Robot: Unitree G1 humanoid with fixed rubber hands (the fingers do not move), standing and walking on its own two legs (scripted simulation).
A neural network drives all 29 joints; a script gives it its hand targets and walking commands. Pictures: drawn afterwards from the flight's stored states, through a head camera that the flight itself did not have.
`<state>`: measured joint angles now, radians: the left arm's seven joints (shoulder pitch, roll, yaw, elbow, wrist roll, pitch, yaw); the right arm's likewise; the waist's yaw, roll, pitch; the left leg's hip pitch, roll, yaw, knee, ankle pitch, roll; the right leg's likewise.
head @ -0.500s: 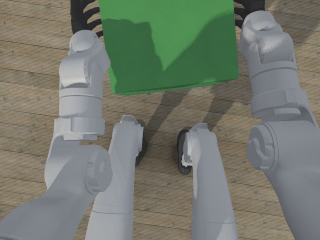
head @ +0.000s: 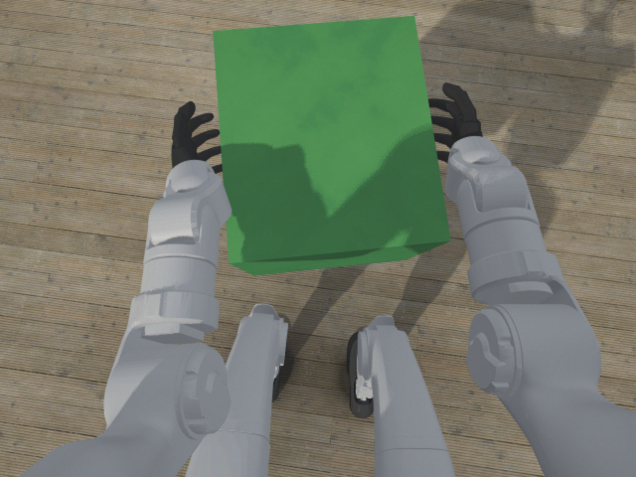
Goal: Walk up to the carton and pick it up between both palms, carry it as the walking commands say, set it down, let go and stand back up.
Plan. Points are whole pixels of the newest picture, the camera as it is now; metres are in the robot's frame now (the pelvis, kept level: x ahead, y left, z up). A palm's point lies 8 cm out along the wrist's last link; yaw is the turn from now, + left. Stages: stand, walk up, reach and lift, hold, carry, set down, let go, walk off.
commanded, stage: reach and lift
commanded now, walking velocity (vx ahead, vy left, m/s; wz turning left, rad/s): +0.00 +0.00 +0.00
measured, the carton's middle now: (323, 162) +0.50 +0.03 -0.10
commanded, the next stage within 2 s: none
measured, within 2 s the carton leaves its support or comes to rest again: neither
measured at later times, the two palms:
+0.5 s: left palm (157, 145) +0.42 +0.19 +0.07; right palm (498, 130) +0.47 -0.14 +0.06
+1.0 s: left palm (104, 127) +0.40 +0.19 +0.14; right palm (549, 101) +0.45 -0.13 +0.14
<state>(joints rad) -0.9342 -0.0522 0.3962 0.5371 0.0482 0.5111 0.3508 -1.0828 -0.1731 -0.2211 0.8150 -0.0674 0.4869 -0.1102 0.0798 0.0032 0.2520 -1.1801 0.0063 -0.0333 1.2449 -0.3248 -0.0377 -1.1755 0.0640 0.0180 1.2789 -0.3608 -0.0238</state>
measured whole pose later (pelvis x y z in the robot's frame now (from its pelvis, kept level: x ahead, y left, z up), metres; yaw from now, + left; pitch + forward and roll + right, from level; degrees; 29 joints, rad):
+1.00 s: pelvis +0.10 +0.00 +0.12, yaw +1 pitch +10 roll +0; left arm -0.39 -0.19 0.44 0.52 0.24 0.52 0.17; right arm -0.49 0.01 -0.31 0.74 -0.23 0.48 0.06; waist 0.08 0.00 -0.23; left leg -0.55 0.01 -0.04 0.55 -0.18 -0.03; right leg -0.54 0.05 0.03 0.58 -0.22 -0.03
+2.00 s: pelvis +0.10 +0.02 +0.14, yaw +1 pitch +2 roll -1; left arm -0.37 -0.18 0.34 0.43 0.25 0.71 0.20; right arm -0.40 0.02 -0.27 0.58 -0.23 0.67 0.07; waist 0.05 0.02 -0.20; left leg -0.31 0.00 -0.05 0.42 -0.14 -0.01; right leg -0.28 0.04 0.03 0.40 -0.16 -0.01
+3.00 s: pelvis +0.09 +0.02 +0.14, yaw +1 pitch +0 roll -1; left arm -0.32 -0.17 0.32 0.43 0.25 0.70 0.16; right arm -0.32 0.06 -0.27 0.51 -0.24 0.70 0.07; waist 0.04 0.01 -0.21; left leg -0.29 0.00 -0.05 0.42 -0.13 -0.01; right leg -0.25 0.03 0.03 0.40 -0.15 -0.01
